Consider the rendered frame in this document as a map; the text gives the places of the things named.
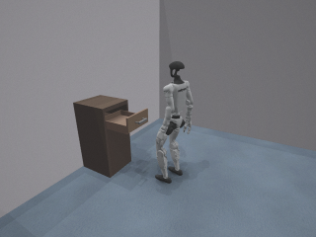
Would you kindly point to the right robot upper arm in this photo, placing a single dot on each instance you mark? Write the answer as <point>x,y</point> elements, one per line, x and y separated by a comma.
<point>189,99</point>

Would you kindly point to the handle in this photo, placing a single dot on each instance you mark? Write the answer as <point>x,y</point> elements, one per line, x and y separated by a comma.
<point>142,121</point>

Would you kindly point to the robot left hand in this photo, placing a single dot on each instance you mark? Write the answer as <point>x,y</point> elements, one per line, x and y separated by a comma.
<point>161,135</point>

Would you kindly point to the cabinet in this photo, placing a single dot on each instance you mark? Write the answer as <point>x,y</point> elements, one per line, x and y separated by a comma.
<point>103,150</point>

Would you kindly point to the left robot forearm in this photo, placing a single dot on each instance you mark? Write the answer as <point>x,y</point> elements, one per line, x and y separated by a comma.
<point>167,120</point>

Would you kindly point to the left robot upper arm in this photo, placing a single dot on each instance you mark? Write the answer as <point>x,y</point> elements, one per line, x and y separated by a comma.
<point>168,91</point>

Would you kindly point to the right robot forearm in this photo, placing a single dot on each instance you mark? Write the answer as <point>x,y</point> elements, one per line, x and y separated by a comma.
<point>189,111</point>

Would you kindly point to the left robot thigh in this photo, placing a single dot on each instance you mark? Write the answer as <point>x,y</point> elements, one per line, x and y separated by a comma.
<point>168,132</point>

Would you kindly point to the robot torso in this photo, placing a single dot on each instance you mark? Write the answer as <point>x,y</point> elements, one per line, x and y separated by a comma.
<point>179,99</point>

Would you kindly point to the robot right hand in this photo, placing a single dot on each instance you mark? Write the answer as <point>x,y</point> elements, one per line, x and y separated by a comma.
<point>188,123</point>

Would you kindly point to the drawer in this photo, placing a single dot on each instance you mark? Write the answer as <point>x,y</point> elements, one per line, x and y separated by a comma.
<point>124,121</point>

